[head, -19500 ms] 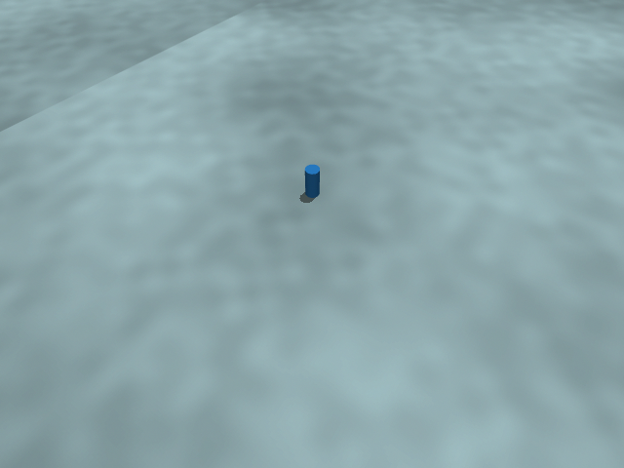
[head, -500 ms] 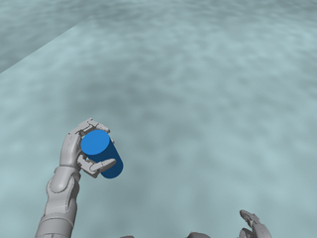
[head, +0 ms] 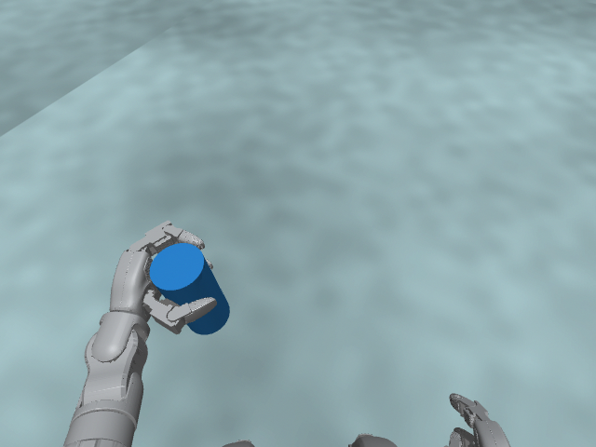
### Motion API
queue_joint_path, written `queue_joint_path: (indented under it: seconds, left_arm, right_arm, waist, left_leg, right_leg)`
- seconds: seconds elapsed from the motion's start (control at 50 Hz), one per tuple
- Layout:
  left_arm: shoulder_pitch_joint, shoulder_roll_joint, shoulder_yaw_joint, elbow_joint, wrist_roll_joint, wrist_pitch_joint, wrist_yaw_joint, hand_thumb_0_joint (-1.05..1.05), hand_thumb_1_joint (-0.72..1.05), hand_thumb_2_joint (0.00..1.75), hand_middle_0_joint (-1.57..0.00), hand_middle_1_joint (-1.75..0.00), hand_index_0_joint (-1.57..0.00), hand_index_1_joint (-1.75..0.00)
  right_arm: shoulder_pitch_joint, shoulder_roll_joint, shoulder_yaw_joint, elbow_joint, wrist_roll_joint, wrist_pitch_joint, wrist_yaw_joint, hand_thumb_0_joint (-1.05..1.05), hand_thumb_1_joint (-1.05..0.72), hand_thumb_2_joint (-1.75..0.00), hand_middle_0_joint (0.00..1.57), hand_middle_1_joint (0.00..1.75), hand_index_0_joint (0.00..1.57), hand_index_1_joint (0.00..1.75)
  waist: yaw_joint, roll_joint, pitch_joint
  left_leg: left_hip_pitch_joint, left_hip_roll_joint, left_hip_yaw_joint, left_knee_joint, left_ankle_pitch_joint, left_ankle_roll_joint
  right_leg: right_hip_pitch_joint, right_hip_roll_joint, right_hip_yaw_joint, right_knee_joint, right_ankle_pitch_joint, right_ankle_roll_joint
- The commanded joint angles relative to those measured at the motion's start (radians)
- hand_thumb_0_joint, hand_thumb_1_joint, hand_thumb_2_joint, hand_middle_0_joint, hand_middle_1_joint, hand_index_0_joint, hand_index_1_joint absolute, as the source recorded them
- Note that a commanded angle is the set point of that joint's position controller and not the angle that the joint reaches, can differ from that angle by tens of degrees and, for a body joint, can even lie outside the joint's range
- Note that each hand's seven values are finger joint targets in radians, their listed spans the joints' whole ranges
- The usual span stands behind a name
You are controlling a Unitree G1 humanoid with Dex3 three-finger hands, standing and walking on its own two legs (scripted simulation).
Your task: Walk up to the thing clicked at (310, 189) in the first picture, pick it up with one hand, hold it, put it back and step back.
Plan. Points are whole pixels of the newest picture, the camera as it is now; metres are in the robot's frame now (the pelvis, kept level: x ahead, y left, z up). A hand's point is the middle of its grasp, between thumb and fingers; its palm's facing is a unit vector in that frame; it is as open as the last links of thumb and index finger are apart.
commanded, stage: hold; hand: left
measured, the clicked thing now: (194, 292) +0.32 +0.15 +0.01
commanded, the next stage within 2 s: crouch in 0.16 s
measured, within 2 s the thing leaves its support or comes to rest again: neither
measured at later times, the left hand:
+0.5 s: hand (190, 287) +0.32 +0.16 +0.02, palm faces -0.06 -1.00 +0.01, open 9.9 cm
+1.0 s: hand (219, 326) +0.36 +0.16 -0.22, palm faces -0.07 -1.00 -0.02, open 9.9 cm
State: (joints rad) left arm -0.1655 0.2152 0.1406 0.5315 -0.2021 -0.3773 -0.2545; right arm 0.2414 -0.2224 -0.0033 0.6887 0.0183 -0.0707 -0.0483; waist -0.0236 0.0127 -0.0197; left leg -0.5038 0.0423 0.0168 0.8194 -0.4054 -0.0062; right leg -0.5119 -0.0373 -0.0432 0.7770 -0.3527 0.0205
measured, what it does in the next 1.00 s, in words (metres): lowers itself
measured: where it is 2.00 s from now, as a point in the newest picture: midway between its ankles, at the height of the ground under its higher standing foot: outside the picture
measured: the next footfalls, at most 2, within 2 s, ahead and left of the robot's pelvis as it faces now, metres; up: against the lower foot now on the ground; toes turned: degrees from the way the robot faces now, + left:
none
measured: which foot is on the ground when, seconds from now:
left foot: down 0.00-1.00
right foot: down 0.00-1.00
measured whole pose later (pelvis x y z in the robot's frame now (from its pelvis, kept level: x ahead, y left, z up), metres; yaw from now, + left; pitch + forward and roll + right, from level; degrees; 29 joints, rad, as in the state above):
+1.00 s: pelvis -0.05 +0.00 -0.20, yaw +0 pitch +31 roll -2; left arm -0.52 0.28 0.27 0.98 -0.15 -0.73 -0.27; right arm 0.17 -0.25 0.00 0.70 -0.06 -0.09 0.04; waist -0.10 0.01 -0.19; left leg -1.60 0.04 -0.04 1.73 -0.67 -0.01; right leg -1.60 -0.06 -0.04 1.68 -0.62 0.01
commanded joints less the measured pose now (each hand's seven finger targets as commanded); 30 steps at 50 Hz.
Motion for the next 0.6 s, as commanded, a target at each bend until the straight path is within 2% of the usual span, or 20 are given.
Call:
queue_joint_path:
  seconds: [0.0,0.02,0.04,0.06,0.08,0.1,0.14,0.18,0.2,0.22,0.24,0.26,0.28,0.3,0.34,0.36,0.42,0.46,0.48,0.58]
  left_arm:
    - [-0.330,0.144,0.056,-0.283,-0.035,-0.091,0.000,0.00,0.10,1.17,-1.26,-1.40,-1.27,-1.40]
    - [-0.322,0.129,0.044,-0.258,-0.034,-0.087,0.000,0.00,0.08,1.16,-1.25,-1.40,-1.27,-1.40]
    - [-0.332,0.144,0.056,-0.262,-0.036,-0.088,-0.003,0.00,0.08,1.17,-1.25,-1.40,-1.26,-1.40]
    - [-0.373,0.152,0.052,-0.334,-0.035,-0.093,-0.003,0.00,0.08,1.17,-1.25,-1.40,-1.26,-1.40]
    - [-0.319,0.119,0.037,-0.221,-0.033,-0.076,-0.002,0.00,0.07,1.15,-1.25,-1.39,-1.26,-1.39]
    - [-0.328,0.122,0.045,-0.252,-0.039,-0.080,-0.004,0.00,0.07,1.15,-1.24,-1.39,-1.25,-1.39]
    - [-0.309,0.121,0.050,-0.208,-0.038,-0.078,-0.005,0.00,0.06,1.16,-1.25,-1.40,-1.26,-1.40]
    - [-0.346,0.160,0.070,-0.289,-0.038,-0.093,-0.007,0.00,0.09,1.15,-1.25,-1.40,-1.27,-1.39]
    - [-0.333,0.158,0.061,-0.308,-0.033,-0.092,-0.005,0.00,0.06,1.14,-1.26,-1.39,-1.27,-1.39]
    - [-0.280,0.121,0.046,-0.229,-0.034,-0.080,-0.002,0.00,0.07,1.14,-1.26,-1.39,-1.27,-1.39]
    - [-0.332,0.154,0.070,-0.293,-0.038,-0.089,-0.001,0.00,0.13,1.20,-1.26,-1.39,-1.26,-1.40]
    - [-0.337,0.137,0.060,-0.289,-0.036,-0.087,0.007,0.00,0.07,1.18,-1.23,-1.33,-1.24,-1.34]
    - [-0.298,0.119,0.047,-0.225,-0.031,-0.079,0.007,0.00,0.10,1.19,-1.22,-1.36,-1.23,-1.36]
    - [-0.320,0.132,0.060,-0.245,-0.030,-0.083,0.013,0.00,0.10,1.19,-1.22,-1.36,-1.23,-1.36]
    - [-0.326,0.115,0.042,-0.197,-0.018,-0.089,0.010,0.00,0.10,1.20,-1.22,-1.36,-1.24,-1.36]
    - [-0.328,0.132,0.064,-0.188,-0.018,-0.098,0.013,0.00,0.09,1.20,-1.22,-1.36,-1.23,-1.36]
    - [-0.333,0.117,0.070,-0.125,-0.022,-0.126,0.008,0.00,0.08,1.20,-1.22,-1.38,-1.25,-1.37]
    - [-0.371,0.109,0.061,-0.075,-0.015,-0.153,0.005,0.00,0.06,1.20,-1.22,-1.38,-1.24,-1.38]
    - [-0.360,0.129,0.082,-0.048,-0.010,-0.172,0.002,0.00,0.05,1.21,-1.22,-1.38,-1.24,-1.38]
    - [-0.443,0.121,0.085,0.053,-0.010,-0.275,-0.017,0.00,-0.02,1.18,-1.23,-1.40,-1.26,-1.39]
  right_arm:
    - [-0.021,-0.142,-0.047,-0.120,-0.002,-0.038,-0.017,0.00,-0.91,-0.90,0.20,0.30,0.20,0.30]
    - [-0.025,-0.142,-0.044,-0.120,-0.002,-0.040,-0.017,0.00,-0.91,-0.90,0.20,0.30,0.20,0.30]
    - [-0.025,-0.143,-0.046,-0.116,-0.001,-0.043,-0.017,0.00,-0.91,-0.90,0.20,0.30,0.20,0.30]
    - [-0.023,-0.143,-0.048,-0.121,-0.004,-0.041,-0.016,0.00,-0.91,-0.90,0.20,0.30,0.20,0.30]
    - [-0.015,-0.144,-0.047,-0.116,-0.003,-0.041,-0.018,0.00,-0.91,-0.90,0.20,0.30,0.20,0.30]
    - [-0.021,-0.140,-0.044,-0.117,-0.004,-0.041,-0.015,0.00,-0.91,-0.90,0.20,0.30,0.20,0.30]
    - [-0.016,-0.143,-0.047,-0.113,-0.003,-0.043,-0.014,0.00,-0.91,-0.90,0.20,0.30,0.20,0.30]
    - [-0.021,-0.142,-0.048,-0.122,-0.003,-0.041,-0.013,0.00,-0.92,-0.90,0.20,0.30,0.20,0.30]
    - [-0.024,-0.135,-0.044,-0.127,-0.004,-0.039,-0.013,0.00,-0.92,-0.90,0.20,0.30,0.20,0.30]
    - [-0.023,-0.142,-0.046,-0.127,0.000,-0.039,-0.016,0.00,-0.92,-0.90,0.20,0.30,0.20,0.30]
    - [-0.032,-0.139,-0.045,-0.127,-0.002,-0.038,-0.015,0.00,-0.91,-0.91,0.20,0.30,0.20,0.30]
    - [-0.027,-0.136,-0.046,-0.126,-0.002,-0.037,-0.014,0.00,-0.89,-0.90,0.20,0.30,0.20,0.30]
    - [-0.028,-0.133,-0.042,-0.120,-0.002,-0.038,-0.015,0.00,-0.90,-0.91,0.20,0.30,0.20,0.30]
    - [-0.031,-0.142,-0.047,-0.119,-0.002,-0.037,-0.014,0.00,-0.90,-0.90,0.20,0.30,0.20,0.30]
    - [-0.039,-0.138,-0.047,-0.119,-0.006,-0.037,-0.010,0.00,-0.90,-0.90,0.20,0.30,0.20,0.30]
    - [-0.023,-0.144,-0.053,-0.108,-0.008,-0.037,-0.010,0.00,-0.90,-0.90,0.20,0.30,0.20,0.30]
    - [-0.025,-0.140,-0.052,-0.104,-0.014,-0.044,0.000,0.00,-0.90,-0.90,0.20,0.30,0.20,0.30]
    - [-0.017,-0.147,-0.058,-0.099,-0.019,-0.046,0.003,0.00,-0.90,-0.90,0.20,0.30,0.20,0.30]
    - [-0.017,-0.150,-0.060,-0.092,-0.022,-0.045,0.006,0.00,-0.90,-0.90,0.20,0.30,0.20,0.30]
    - [0.002,-0.156,-0.063,-0.094,-0.038,-0.064,0.028,0.00,-0.90,-0.90,0.20,0.30,0.20,0.30]
  waist:
    - [0.001,0.022,-0.312]
    - [-0.005,0.010,-0.292]
    - [-0.005,0.011,-0.288]
    - [0.003,0.048,-0.345]
    - [-0.017,-0.003,-0.289]
    - [-0.004,0.017,-0.271]
    - [-0.009,-0.024,-0.269]
    - [0.007,0.024,-0.325]
    - [0.016,0.032,-0.344]
    - [-0.001,-0.015,-0.290]
    - [0.008,0.011,-0.299]
    - [0.004,0.002,-0.319]
    - [-0.006,-0.023,-0.256]
    - [-0.004,-0.007,-0.260]
    - [-0.013,-0.015,-0.215]
    - [-0.011,-0.020,-0.248]
    - [-0.014,-0.030,-0.230]
    - [-0.033,-0.038,-0.255]
    - [-0.022,-0.039,-0.240]
    - [-0.044,-0.006,-0.337]
  left_leg:
    - [0.130,-0.027,-0.013,-0.122,0.248,0.006]
    - [0.120,-0.026,-0.012,-0.123,0.242,0.007]
    - [0.122,-0.022,-0.018,-0.125,0.253,0.006]
    - [0.146,-0.024,-0.014,-0.121,0.268,0.004]
    - [0.126,-0.024,-0.015,-0.119,0.262,0.008]
    - [0.109,-0.023,-0.014,-0.121,0.245,0.007]
    - [0.098,-0.024,-0.017,-0.119,0.236,0.011]
    - [0.116,-0.031,-0.010,-0.118,0.240,0.010]
    - [0.126,-0.031,-0.008,-0.117,0.262,0.009]
    - [0.109,-0.031,-0.006,-0.119,0.248,0.012]
    - [0.111,-0.032,-0.003,-0.118,0.235,0.012]
    - [0.111,-0.033,-0.002,-0.118,0.235,0.013]
    - [0.088,-0.031,-0.006,-0.123,0.211,0.014]
    - [0.094,-0.029,-0.007,-0.129,0.193,0.014]
    - [0.063,-0.026,-0.006,-0.127,0.151,0.014]
    - [0.060,-0.026,-0.010,-0.117,0.162,0.016]
    - [0.007,-0.028,-0.012,-0.080,0.142,0.019]
    - [-0.022,-0.030,-0.008,-0.034,0.150,0.020]
    - [-0.067,-0.033,-0.006,-0.009,0.127,0.021]
    - [-0.213,-0.034,-0.030,0.138,0.071,0.015]
  right_leg:
    - [0.140,0.041,-0.002,-0.094,0.239,-0.037]
    - [0.136,0.041,-0.002,-0.094,0.239,-0.036]
    - [0.128,0.044,-0.007,-0.089,0.240,-0.037]
    - [0.139,0.041,-0.002,-0.088,0.255,-0.038]
    - [0.126,0.042,-0.004,-0.091,0.254,-0.035]
    - [0.116,0.042,-0.005,-0.091,0.235,-0.037]
    - [0.121,0.041,-0.006,-0.091,0.232,-0.035]
    - [0.148,0.035,0.001,-0.097,0.236,-0.036]
    - [0.164,0.036,0.000,-0.094,0.257,-0.037]
    - [0.150,0.037,0.000,-0.101,0.251,-0.033]
    - [0.148,0.035,0.005,-0.108,0.241,-0.032]
    - [0.159,0.034,0.005,-0.107,0.245,-0.032]
    - [0.134,0.037,0.000,-0.109,0.219,-0.031]
    - [0.121,0.037,0.000,-0.108,0.199,-0.033]
    - [0.079,0.039,-0.001,-0.104,0.160,-0.035]
    - [0.086,0.038,-0.001,-0.090,0.170,-0.035]
    - [0.043,0.036,0.001,-0.060,0.157,-0.034]
    - [0.007,0.031,0.008,-0.023,0.173,-0.033]
    - [-0.022,0.030,0.012,-0.006,0.153,-0.034]
    - [-0.214,0.033,0.012,0.164,0.085,-0.041]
